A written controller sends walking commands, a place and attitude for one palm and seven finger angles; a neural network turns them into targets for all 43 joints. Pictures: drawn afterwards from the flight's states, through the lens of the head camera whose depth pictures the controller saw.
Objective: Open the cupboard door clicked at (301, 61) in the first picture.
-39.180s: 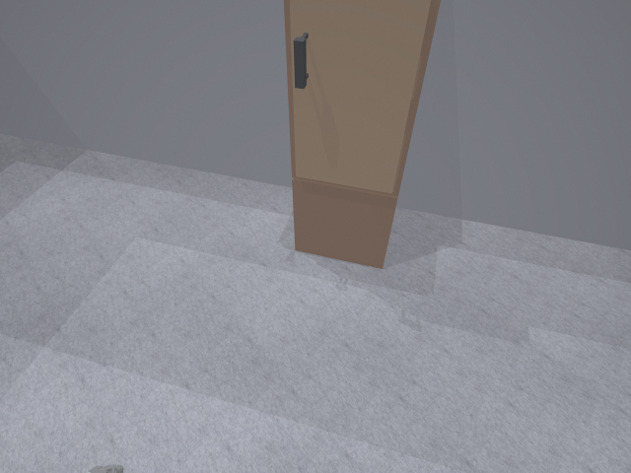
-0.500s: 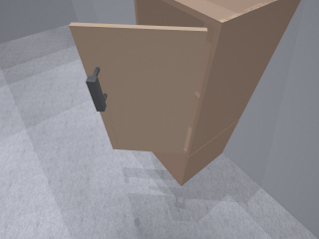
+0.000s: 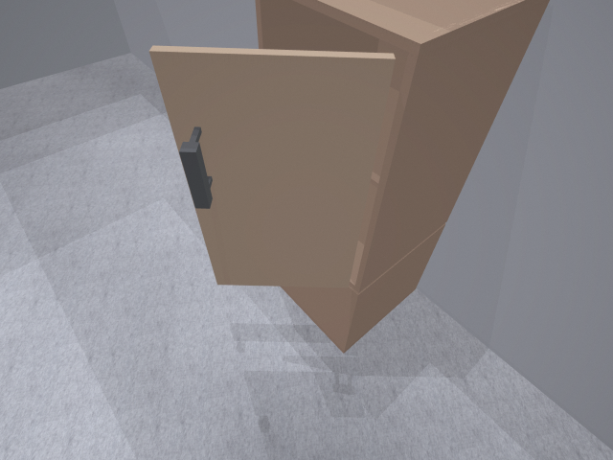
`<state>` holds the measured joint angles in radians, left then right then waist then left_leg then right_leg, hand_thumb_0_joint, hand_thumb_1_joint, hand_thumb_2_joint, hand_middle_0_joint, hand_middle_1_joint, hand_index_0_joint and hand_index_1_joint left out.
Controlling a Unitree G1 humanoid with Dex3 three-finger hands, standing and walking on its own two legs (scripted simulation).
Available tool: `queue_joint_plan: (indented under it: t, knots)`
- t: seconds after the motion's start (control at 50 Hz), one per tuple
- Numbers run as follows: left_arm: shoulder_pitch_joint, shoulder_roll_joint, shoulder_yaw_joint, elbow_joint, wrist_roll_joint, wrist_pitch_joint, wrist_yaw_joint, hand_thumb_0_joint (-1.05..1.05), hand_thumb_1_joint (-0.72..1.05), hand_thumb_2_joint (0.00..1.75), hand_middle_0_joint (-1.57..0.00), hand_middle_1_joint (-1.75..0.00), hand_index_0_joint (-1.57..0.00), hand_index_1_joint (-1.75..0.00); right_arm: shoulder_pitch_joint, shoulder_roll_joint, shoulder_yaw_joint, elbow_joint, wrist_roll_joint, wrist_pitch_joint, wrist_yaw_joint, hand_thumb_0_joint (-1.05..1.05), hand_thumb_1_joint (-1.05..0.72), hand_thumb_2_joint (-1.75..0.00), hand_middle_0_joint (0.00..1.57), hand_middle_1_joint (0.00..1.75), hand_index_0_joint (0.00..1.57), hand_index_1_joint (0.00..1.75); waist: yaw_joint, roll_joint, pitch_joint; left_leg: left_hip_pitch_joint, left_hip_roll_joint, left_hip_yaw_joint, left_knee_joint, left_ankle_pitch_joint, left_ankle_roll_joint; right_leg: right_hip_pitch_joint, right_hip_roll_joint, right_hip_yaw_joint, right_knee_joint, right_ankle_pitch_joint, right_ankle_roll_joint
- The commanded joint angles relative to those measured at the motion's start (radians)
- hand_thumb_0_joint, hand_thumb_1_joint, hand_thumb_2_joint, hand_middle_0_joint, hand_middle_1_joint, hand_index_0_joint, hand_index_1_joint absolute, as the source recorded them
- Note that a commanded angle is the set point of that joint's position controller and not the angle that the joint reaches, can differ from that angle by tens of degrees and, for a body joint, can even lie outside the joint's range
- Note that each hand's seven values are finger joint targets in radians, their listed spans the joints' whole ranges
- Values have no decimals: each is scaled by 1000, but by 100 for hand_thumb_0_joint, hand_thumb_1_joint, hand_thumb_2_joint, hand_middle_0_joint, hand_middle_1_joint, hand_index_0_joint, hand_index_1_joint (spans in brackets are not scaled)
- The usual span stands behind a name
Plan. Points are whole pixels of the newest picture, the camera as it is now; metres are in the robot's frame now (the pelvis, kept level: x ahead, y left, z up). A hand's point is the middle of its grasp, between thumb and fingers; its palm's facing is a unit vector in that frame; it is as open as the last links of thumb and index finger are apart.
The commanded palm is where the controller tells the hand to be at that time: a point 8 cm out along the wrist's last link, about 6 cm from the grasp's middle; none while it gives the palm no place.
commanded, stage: come to a stop and stand still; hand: left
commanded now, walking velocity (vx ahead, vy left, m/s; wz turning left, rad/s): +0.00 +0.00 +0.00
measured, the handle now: (200, 168) +0.54 +0.20 +0.07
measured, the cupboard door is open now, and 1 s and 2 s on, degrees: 48 48 48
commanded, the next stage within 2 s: look again from close up in 0.48 s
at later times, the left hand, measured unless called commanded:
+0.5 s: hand out of the picture -0.01 +0.12 -0.18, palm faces +0.06 -0.99 -0.15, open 7.3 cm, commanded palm none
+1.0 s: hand out of the picture +0.03 +0.20 -0.18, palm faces -0.01 -0.98 -0.22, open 7.3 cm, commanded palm none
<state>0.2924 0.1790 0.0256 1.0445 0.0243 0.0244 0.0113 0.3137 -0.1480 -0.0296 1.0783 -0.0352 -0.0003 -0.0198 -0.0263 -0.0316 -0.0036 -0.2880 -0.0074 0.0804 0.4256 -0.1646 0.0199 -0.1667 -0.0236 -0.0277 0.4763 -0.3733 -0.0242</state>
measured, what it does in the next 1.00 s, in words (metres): stands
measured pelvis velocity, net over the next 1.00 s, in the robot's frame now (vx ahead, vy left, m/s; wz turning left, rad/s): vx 0.01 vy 0.02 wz -0.03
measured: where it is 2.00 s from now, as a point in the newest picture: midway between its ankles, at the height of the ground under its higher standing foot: outside the picture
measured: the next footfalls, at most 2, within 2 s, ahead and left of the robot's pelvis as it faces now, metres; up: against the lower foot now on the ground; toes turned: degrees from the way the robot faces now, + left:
none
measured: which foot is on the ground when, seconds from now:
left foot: down 0.00-1.00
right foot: down 0.00-1.00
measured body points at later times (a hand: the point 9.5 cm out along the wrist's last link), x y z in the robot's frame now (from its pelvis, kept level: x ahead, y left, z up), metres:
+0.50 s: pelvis +0.02 -0.03 +0.00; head +0.03 -0.02 +0.45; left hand -0.01 +0.17 -0.16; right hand +0.01 -0.24 -0.16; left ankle +0.04 +0.11 -0.74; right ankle -0.05 -0.11 -0.74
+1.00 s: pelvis +0.01 +0.02 +0.00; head +0.01 +0.02 +0.45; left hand +0.04 +0.25 -0.16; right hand +0.05 -0.22 -0.15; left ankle +0.03 +0.10 -0.74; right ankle -0.05 -0.11 -0.74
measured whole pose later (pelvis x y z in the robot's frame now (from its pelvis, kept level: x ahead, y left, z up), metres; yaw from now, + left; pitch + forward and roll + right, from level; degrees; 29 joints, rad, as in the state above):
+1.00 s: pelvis +0.01 +0.02 +0.00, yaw -1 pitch -1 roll +0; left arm 0.30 0.18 -0.01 1.02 0.02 0.00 0.04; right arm 0.25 -0.17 0.01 1.04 -0.02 -0.01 -0.02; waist 0.01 -0.01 0.00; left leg -0.26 -0.02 0.07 0.53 -0.26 0.05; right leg -0.13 -0.01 0.00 0.50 -0.36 0.01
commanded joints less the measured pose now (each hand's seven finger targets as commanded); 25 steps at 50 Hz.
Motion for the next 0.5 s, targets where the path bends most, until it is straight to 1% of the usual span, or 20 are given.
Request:
queue_joint_plan:
  t: [0.0, 0.02, 0.04, 0.06, 0.08, 0.1, 0.12, 0.14, 0.16, 0.18, 0.2, 0.22, 0.26, 0.28, 0.3, 0.34, 0.38, 0.4, 0.48]
  knots:
    - [93, 122, 11, 12, -7, -37, 16, 0, 90, 90, -20, -30, -20, -30, -5, -40, 9, -36, 19, -12, 1, 0, -90, -90, 20, 30, 20, 30, 30, -106, 77, -70, 42, -36, 56, -190, -18, -19, -221, 229, -286, -62, -83]
    - [82, 106, 10, 14, -10, -51, 17, 0, 90, 90, -20, -30, -20, -30, -17, -39, 12, -26, 11, -10, 0, 0, -90, -90, 20, 30, 20, 30, 29, -184, 114, -58, 49, -34, 85, -132, -19, -58, -195, 228, -277, 73, -87]
    - [64, 75, 0, 26, -11, -57, 18, 0, 90, 90, -20, -30, -20, -30, 1, -43, 14, -6, 11, -14, -2, 0, -90, -90, 20, 30, 20, 30, 14, -147, 125, -18, 62, -40, 73, -76, -21, -62, -179, 178, -231, 225, -88]
    - [67, 62, -5, 33, -14, -60, 19, 0, 90, 90, -20, -30, -20, -30, 27, -40, 18, 16, 14, -18, -5, 0, -90, -90, 20, 30, 20, 30, 7, -98, 100, 35, 71, -46, 42, -1, -21, -51, -147, 135, -182, 323, -74]
    - [74, 56, -7, 39, -16, -60, 20, 0, 90, 90, -20, -30, -20, -30, 51, -44, 19, 34, 17, -23, -9, 0, -90, -90, 20, 30, 20, 30, 7, -60, 71, 75, 84, -58, 18, 70, -17, -37, -113, 98, -147, 353, -54]
    - [82, 48, -6, 44, -14, -57, 23, 0, 90, 90, -20, -30, -20, -30, 55, -48, 17, 47, 19, -26, -11, 0, -90, -90, 20, 30, 20, 30, 12, -33, 81, 90, 98, -60, 18, 110, -12, -39, -91, 77, -137, 357, -39]
    - [92, 41, -8, 53, -16, -54, 24, 0, 90, 90, -20, -30, -20, -30, 51, -51, 18, 57, 22, -26, -15, 0, -90, -90, 20, 30, 20, 30, 17, 24, 89, 103, 103, -69, 15, 131, -8, -48, -84, 72, -126, 339, -29]
    - [100, 39, -8, 59, -17, -51, 25, 0, 90, 90, -20, -30, -20, -30, 52, -49, 19, 64, 23, -26, -18, 0, -90, -90, 20, 30, 20, 30, 20, 46, 97, 109, 110, -77, 7, 139, -3, -50, -76, 67, -122, 310, -23]
    - [109, 34, -8, 64, -17, -49, 25, 0, 90, 90, -20, -30, -20, -30, 54, -48, 20, 68, 24, -26, -21, 0, -90, -90, 20, 30, 20, 30, 24, 54, 99, 107, 114, -83, -1, 133, 0, -46, -73, 66, -127, 280, -20]
    - [116, 29, -9, 70, -17, -47, 26, 0, 90, 90, -20, -30, -20, -30, 49, -43, 20, 71, 24, -25, -22, 0, -90, -90, 20, 30, 20, 30, 26, 54, 106, 107, 115, -86, -4, 133, 2, -45, -71, 70, -132, 271, -19]
    - [127, 27, -10, 75, -15, -48, 27, 0, 90, 90, -20, -30, -20, -30, 45, -42, 19, 72, 25, -24, -24, 0, -90, -90, 20, 30, 20, 30, 29, 39, 107, 112, 117, -80, 2, 146, 2, -41, -71, 67, -137, 296, -16]
    - [129, 21, -11, 77, -16, -48, 29, 0, 90, 90, -20, -30, -20, -30, 45, -42, 18, 70, 26, -24, -26, 0, -90, -90, 20, 30, 20, 30, 25, 37, 98, 119, 115, -83, 3, 152, 1, -39, -72, 71, -137, 310, -15]
    - [138, 17, -11, 82, -16, -49, 30, 0, 90, 90, -20, -30, -20, -30, 41, -38, 18, 72, 26, -24, -28, 0, -90, -90, 20, 30, 20, 30, 27, 51, 78, 138, 117, -79, 2, 157, 0, -29, -75, 71, -137, 330, -13]
    - [138, 18, -11, 81, -15, -50, 31, 0, 90, 90, -20, -30, -20, -30, 42, -37, 17, 73, 26, -25, -28, 0, -90, -90, 20, 30, 20, 30, 25, 39, 70, 141, 117, -81, 1, 165, 0, -20, -74, 71, -135, 346, -12]
    - [139, 13, -11, 82, -13, -50, 32, 0, 90, 90, -20, -30, -20, -30, 38, -35, 17, 73, 27, -25, -29, 0, -90, -90, 20, 30, 20, 30, 27, 23, 81, 141, 120, -80, 1, 172, 2, -19, -72, 67, -135, 364, -9]
    - [145, 12, -12, 82, -13, -50, 34, 0, 90, 90, -20, -30, -20, -30, 33, -36, 18, 74, 27, -24, -30, 0, -90, -90, 20, 30, 20, 30, 26, 22, 74, 146, 118, -78, 2, 177, -1, -13, -77, 66, -133, 388, -7]
    - [150, 7, -13, 84, -13, -50, 35, 0, 90, 90, -20, -30, -20, -30, 26, -36, 18, 74, 27, -23, -30, 0, -90, -90, 20, 30, 20, 30, 28, 13, 87, 148, 116, -81, -3, 176, 0, -17, -78, 66, -138, 396, -4]
    - [154, 7, -12, 84, -11, -51, 36, 0, 90, 90, -20, -30, -20, -30, 23, -32, 18, 74, 27, -22, -30, 0, -90, -90, 20, 30, 20, 30, 31, -5, 91, 147, 118, -75, 0, 179, 0, -12, -79, 62, -142, 419, -1]
    - [149, 10, -12, 82, -12, -51, 36, 0, 90, 90, -20, -30, -20, -30, 17, -42, 19, 70, 26, -20, -30, 0, -90, -90, 20, 30, 20, 30, 29, 8, 89, 152, 115, -79, -11, 173, -2, -8, -81, 63, -143, 407, -4]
